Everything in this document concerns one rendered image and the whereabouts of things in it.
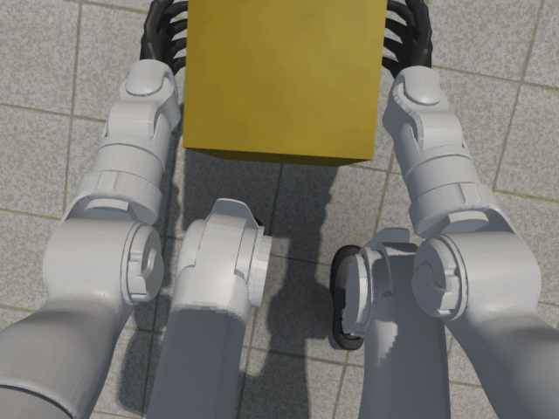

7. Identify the left robot hand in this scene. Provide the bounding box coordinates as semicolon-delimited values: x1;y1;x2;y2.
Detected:
140;0;188;77

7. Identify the carton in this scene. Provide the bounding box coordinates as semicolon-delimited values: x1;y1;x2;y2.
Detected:
183;0;388;167

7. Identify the right robot upper arm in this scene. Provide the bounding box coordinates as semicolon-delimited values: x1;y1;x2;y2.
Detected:
411;230;559;419

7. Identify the left robot upper arm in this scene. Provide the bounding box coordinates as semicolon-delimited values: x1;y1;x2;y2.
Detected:
0;217;164;419

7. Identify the right robot forearm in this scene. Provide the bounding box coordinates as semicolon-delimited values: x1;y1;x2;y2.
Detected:
382;65;542;298

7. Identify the right robot hand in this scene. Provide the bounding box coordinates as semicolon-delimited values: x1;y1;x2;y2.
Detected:
382;0;433;79

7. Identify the right robot thigh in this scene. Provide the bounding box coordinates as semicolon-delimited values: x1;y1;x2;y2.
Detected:
349;242;451;419

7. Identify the robot left foot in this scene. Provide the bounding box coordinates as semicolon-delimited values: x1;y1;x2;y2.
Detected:
254;217;265;235

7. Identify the left robot forearm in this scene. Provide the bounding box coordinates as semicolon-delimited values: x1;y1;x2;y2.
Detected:
43;59;181;291

